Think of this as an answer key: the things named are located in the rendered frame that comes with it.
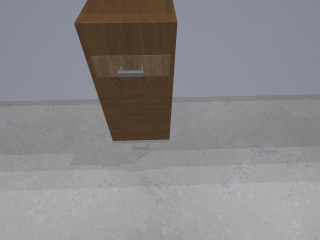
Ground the drawer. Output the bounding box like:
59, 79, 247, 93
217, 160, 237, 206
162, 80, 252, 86
90, 54, 170, 77

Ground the handle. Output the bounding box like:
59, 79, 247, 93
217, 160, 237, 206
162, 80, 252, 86
118, 65, 144, 77
122, 90, 146, 97

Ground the cabinet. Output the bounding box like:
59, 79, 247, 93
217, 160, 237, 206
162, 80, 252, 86
74, 0, 178, 141

